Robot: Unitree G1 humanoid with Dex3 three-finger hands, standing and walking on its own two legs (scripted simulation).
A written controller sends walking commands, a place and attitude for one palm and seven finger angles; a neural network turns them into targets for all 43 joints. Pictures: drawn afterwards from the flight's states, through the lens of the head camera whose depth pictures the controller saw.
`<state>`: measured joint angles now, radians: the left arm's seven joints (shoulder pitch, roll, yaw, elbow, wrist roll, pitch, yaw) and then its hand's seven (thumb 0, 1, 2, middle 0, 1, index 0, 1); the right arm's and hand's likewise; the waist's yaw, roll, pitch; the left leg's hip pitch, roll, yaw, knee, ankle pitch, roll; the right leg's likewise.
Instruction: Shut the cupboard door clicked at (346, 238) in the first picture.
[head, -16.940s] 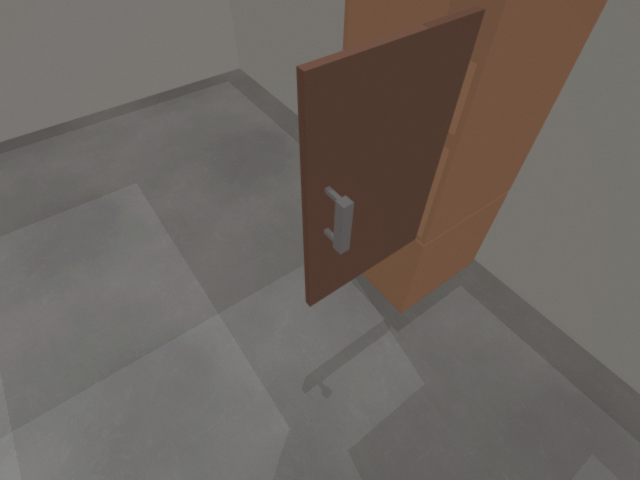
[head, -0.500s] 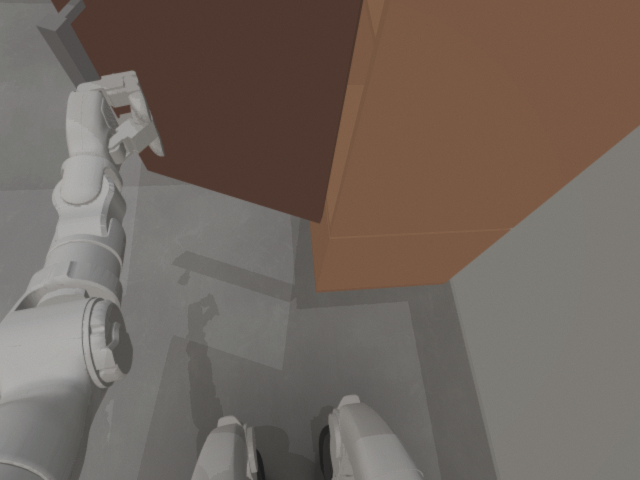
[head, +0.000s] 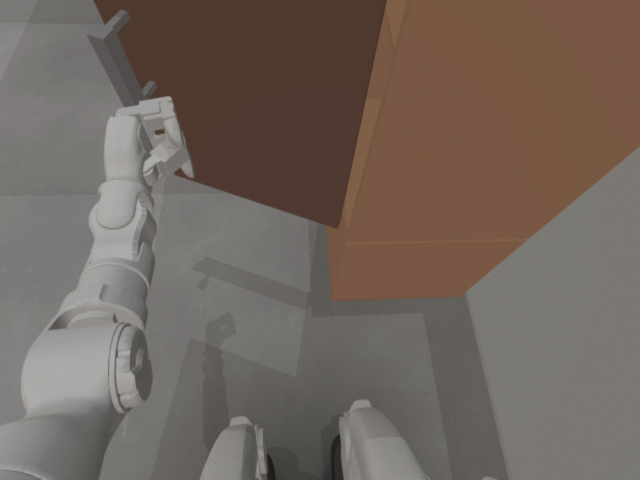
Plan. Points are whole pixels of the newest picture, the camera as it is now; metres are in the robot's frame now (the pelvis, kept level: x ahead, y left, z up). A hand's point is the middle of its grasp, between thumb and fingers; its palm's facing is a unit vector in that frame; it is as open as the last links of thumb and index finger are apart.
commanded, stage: draw the hand back to the body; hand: left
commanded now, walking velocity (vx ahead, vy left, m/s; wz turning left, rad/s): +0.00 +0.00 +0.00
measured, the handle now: (129, 65) +0.67 +0.21 +0.06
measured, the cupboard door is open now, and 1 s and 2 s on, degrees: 68 68 68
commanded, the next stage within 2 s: step back with the hand held close in 1.50 s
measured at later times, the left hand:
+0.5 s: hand (73, 221) +0.36 +0.19 +0.15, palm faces +0.02 -0.99 -0.13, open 3.1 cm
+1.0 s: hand out of the picture +0.26 +0.26 +0.23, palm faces +0.41 -0.83 -0.38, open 5.1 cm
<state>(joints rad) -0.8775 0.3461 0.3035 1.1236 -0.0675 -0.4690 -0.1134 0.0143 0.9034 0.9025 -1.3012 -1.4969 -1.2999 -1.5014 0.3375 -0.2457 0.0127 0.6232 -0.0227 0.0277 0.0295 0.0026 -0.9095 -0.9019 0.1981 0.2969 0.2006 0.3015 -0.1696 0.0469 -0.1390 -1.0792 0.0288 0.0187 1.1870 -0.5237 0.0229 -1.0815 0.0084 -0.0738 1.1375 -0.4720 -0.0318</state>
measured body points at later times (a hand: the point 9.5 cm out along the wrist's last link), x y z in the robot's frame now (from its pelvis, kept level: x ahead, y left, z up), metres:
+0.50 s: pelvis +0.03 +0.00 +0.07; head +0.06 +0.00 +0.52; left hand +0.36 +0.24 +0.16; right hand +0.18 -0.25 -0.02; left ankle +0.01 +0.10 -0.64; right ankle +0.03 -0.11 -0.64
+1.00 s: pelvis +0.05 +0.00 +0.10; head +0.03 -0.03 +0.55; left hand +0.23 +0.30 +0.25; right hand +0.24 -0.20 +0.01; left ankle +0.01 +0.10 -0.64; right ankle +0.03 -0.11 -0.64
